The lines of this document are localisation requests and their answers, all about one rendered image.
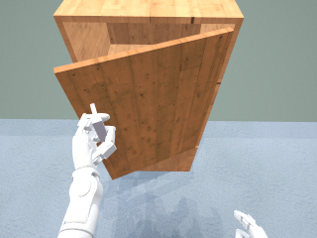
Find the handle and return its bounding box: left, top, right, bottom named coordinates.
left=90, top=103, right=108, bottom=144

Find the robot left forearm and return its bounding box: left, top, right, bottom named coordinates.
left=57, top=167, right=103, bottom=238

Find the cupboard door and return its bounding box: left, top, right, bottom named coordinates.
left=53, top=27, right=234, bottom=179

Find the robot right hand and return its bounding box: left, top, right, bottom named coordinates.
left=234, top=210, right=267, bottom=238

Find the robot left hand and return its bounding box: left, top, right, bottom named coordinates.
left=72, top=113, right=117, bottom=171

